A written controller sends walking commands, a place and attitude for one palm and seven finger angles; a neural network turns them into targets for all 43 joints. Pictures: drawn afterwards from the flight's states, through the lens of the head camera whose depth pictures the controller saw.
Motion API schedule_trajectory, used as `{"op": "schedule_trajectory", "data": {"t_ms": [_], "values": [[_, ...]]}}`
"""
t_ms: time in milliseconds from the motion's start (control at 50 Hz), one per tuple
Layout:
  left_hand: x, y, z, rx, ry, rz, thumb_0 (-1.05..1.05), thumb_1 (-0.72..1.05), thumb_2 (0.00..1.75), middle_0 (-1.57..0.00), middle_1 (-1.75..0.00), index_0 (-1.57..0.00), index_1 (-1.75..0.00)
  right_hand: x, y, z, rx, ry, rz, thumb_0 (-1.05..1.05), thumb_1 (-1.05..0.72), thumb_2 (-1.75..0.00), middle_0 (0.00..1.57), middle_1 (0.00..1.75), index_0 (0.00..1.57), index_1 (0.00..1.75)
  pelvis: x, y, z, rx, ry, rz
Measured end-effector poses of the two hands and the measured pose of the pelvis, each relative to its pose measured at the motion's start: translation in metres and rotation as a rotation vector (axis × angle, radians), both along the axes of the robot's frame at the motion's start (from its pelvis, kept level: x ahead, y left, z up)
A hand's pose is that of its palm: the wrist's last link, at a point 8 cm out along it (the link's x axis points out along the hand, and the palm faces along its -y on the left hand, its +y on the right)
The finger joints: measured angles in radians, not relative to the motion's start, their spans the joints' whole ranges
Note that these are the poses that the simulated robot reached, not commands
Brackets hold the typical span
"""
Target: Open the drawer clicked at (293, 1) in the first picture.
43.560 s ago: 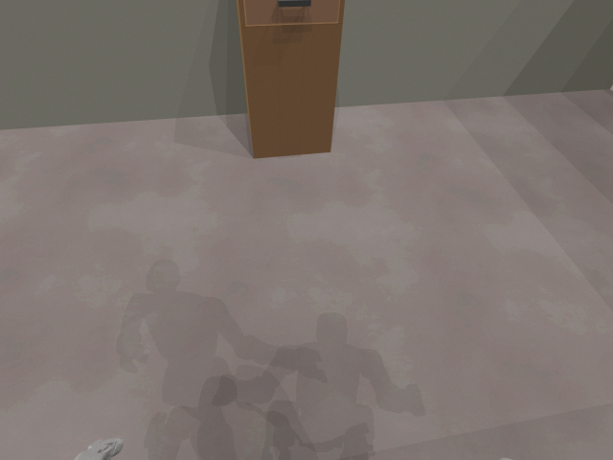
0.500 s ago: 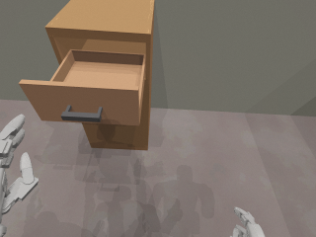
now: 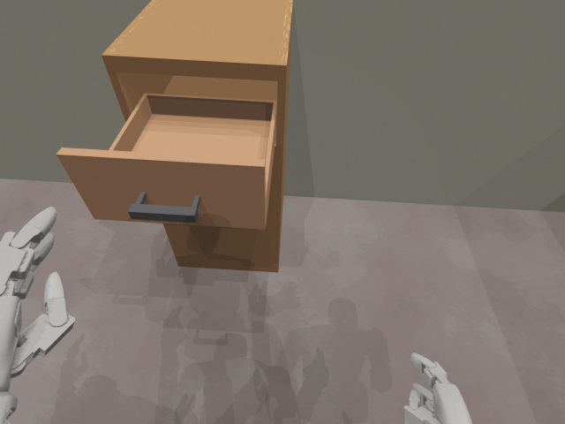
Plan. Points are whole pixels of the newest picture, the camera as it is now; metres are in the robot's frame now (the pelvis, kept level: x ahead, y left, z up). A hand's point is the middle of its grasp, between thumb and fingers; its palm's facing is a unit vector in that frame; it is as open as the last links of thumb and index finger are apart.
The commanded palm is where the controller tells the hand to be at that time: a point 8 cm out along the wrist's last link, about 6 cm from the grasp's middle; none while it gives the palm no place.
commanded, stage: let the arm hang, fingers relaxed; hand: left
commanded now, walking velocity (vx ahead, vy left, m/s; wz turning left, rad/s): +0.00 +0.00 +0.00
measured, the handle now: (166, 205) +0.49 +0.25 -0.02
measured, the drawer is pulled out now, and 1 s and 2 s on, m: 0.30 0.30 0.30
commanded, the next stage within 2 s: look to check the result in 1.08 s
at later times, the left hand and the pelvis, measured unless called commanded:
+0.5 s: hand out of the picture -0.07 +0.20 -0.17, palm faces +0.00 -0.98 -0.21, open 7.2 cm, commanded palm none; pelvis -0.03 +0.01 +0.00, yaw +0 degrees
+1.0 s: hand out of the picture -0.01 +0.17 -0.17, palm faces -0.01 -0.98 -0.19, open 7.4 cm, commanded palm none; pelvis -0.02 +0.00 +0.00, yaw -1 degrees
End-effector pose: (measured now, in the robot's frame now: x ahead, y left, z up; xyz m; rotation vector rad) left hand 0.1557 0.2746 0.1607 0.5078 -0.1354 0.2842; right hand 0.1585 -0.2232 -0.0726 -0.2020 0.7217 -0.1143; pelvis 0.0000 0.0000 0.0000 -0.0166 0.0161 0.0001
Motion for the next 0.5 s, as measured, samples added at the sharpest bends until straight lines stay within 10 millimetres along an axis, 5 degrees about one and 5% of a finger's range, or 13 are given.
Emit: {"op": "schedule_trajectory", "data": {"t_ms": [40,100,180,240,280,380,500], "values": [[0.009,0.008,-0.04,-0.014,0.148,0.008,0.01,0.89,0.9,-0.21,-0.3,-0.2,-0.3,-0.004,-0.004,-0.015,0.009,0.04,0.033,0.01,-0.9,-0.9,0.21,0.3,0.2,0.3,-0.005,0.004,-0.004,0.001,0.007,0.006],[0.006,0.016,-0.131,-0.13,0.508,0.08,0.0,0.9,0.9,-0.21,-0.3,-0.2,-0.3,-0.021,-0.012,-0.037,0.017,0.124,0.018,0.01,-0.9,-0.9,0.21,0.3,0.2,0.3,-0.012,0.009,-0.009,0.006,0.008,0.003],[-0.04,-0.007,-0.235,-0.278,0.948,0.112,0.0,0.91,0.9,-0.2,-0.3,-0.19,-0.29,-0.061,-0.018,-0.052,0.009,0.245,-0.034,0.01,-0.91,-0.9,0.2,0.3,0.2,0.3,-0.017,0.008,-0.012,0.014,-0.013,-0.004],[-0.087,-0.035,-0.284,-0.382,1.178,0.103,0.01,0.91,0.9,-0.2,-0.3,-0.19,-0.29,-0.1,-0.021,-0.054,-0.015,0.367,-0.066,0.01,-0.91,-0.9,0.2,0.3,0.2,0.3,-0.02,0.005,-0.01,0.017,-0.03,-0.005],[-0.117,-0.05,-0.302,-0.446,1.282,0.119,0.01,0.92,0.9,-0.21,-0.3,-0.2,-0.29,-0.126,-0.023,-0.053,-0.032,0.456,-0.083,0.01,-0.91,-0.9,0.2,0.3,0.2,0.3,-0.023,0.003,-0.008,0.013,-0.036,-0.003],[-0.176,-0.042,-0.314,-0.485,1.431,0.22,0.0,0.98,0.9,-0.21,-0.3,-0.2,-0.3,-0.181,-0.02,-0.052,-0.045,0.647,-0.112,0.01,-0.91,-0.9,0.2,0.3,0.2,0.3,-0.027,0.001,-0.002,0.002,-0.038,0.008],[-0.223,-0.028,-0.303,-0.468,1.547,0.318,0.0,0.94,0.9,-0.21,-0.3,-0.2,-0.3,-0.21,-0.008,-0.06,-0.001,0.729,-0.14,0.01,-0.91,-0.9,0.2,0.3,0.2,0.3,-0.029,0.005,0.001,0.002,-0.042,0.005]]}}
